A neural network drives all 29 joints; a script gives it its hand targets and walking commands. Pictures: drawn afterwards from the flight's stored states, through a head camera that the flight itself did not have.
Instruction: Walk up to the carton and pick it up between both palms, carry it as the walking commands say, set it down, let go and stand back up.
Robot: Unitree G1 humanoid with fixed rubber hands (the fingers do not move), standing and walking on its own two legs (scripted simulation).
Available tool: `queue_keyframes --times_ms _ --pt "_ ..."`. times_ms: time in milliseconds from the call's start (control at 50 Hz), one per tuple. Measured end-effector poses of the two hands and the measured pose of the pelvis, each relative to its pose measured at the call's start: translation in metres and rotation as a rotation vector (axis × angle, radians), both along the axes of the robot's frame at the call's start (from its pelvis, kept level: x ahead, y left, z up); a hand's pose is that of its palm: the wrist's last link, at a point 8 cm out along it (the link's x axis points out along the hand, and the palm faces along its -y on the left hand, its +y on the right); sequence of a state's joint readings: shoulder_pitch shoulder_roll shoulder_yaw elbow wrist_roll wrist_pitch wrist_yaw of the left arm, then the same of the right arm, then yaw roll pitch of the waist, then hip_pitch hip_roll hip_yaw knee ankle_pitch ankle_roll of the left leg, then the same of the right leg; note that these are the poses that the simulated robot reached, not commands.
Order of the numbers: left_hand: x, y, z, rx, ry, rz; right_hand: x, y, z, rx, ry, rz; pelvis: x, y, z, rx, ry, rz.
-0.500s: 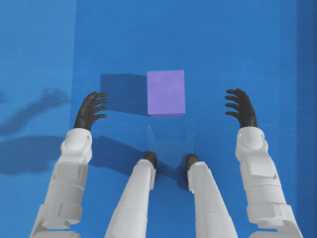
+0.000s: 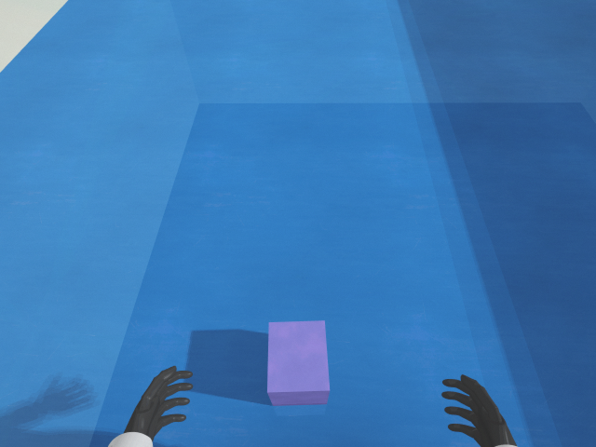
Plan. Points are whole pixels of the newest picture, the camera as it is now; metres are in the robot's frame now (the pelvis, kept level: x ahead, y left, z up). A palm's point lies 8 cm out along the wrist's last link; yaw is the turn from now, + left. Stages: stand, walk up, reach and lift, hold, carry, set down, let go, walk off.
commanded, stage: let go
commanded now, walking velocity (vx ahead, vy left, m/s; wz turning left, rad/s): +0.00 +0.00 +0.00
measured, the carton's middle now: (298, 364) +0.42 +0.04 -0.68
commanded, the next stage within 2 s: stand in 0.42 s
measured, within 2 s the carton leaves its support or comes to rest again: neither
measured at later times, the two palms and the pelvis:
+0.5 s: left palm (122, 426) +0.17 +0.26 -0.07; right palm (495, 435) +0.18 -0.23 -0.08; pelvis +0.02 +0.01 +0.00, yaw +1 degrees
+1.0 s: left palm out of the picture +0.09 +0.31 -0.09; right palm out of the picture +0.11 -0.26 -0.09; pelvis -0.01 +0.02 +0.00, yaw +1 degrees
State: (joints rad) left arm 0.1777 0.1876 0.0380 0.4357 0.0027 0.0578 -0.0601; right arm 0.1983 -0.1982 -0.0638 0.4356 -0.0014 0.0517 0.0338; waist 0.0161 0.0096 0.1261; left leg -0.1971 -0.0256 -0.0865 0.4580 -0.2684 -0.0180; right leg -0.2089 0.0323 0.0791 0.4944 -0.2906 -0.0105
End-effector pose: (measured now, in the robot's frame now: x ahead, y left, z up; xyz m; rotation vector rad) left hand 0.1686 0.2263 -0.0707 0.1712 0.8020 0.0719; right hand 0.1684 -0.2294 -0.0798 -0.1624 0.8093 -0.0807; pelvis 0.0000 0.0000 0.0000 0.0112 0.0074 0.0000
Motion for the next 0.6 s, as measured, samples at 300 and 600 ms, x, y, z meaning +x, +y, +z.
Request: queue_keyframes --times_ms 300,600 --pt "0.01 0.01 0.004 0.013 0.014 0.01 0.014 0.007 0.008 0.02 -0.03 0.001 0.018 0.007 0.0 -0.003 -0.092 0.009" --pt "-0.012 0.055 -0.007 0.123 -0.007 0.104 -0.004 -0.023 0.0 -0.147 -0.001 -0.026 0.022 0.013 -0.007 -0.015 -0.029 0.02"
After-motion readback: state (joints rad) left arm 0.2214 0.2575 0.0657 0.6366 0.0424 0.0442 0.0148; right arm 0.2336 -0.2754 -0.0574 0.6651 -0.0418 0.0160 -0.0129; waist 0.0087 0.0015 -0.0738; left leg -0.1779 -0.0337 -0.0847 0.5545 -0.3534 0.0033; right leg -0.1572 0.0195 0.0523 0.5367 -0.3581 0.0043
